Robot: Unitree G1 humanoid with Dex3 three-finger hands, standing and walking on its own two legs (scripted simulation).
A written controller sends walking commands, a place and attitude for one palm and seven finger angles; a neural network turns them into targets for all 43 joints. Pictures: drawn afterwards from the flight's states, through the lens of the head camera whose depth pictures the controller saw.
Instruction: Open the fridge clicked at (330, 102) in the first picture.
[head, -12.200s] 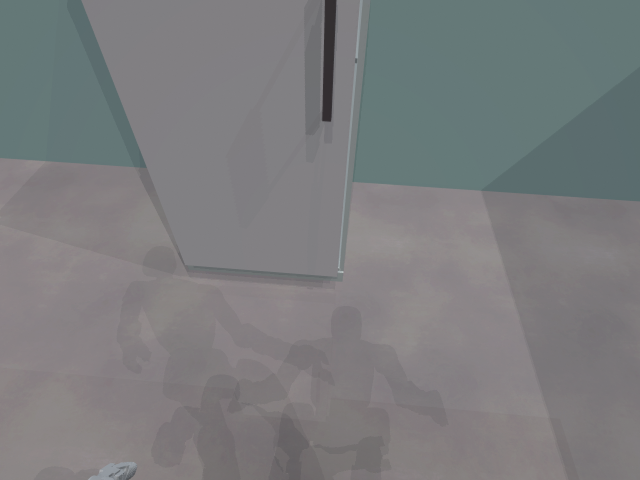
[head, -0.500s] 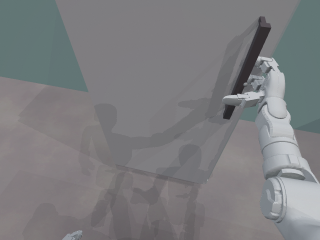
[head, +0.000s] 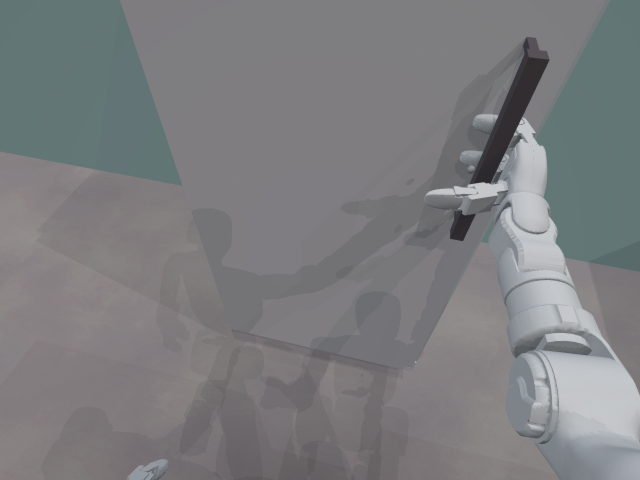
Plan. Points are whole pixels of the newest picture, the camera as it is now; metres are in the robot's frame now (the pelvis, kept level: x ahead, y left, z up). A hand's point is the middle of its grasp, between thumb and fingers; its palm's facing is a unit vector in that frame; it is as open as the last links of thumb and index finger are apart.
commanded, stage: slide the fingers in behind the handle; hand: right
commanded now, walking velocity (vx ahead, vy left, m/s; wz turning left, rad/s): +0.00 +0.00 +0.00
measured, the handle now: (487, 155) +0.53 -0.15 +0.15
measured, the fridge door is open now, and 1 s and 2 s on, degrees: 0 0 0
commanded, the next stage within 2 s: grip the handle and tug to test in 0.52 s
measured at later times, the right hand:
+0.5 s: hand (478, 170) +0.48 -0.13 +0.16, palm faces +0.12 +0.99 +0.00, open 14.0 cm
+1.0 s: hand (469, 167) +0.48 -0.12 +0.16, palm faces +0.12 +0.99 -0.01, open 10.6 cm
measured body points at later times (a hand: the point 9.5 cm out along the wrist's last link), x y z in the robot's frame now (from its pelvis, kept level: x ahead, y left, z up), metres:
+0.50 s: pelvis -0.01 +0.00 +0.00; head +0.03 +0.00 +0.45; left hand +0.04 +0.27 -0.12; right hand +0.47 -0.18 +0.16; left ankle +0.02 +0.12 -0.73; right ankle -0.01 -0.12 -0.73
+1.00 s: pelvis +0.00 +0.00 +0.00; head +0.03 +0.00 +0.45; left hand +0.05 +0.25 -0.12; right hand +0.47 -0.17 +0.16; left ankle +0.02 +0.12 -0.73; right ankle -0.01 -0.12 -0.73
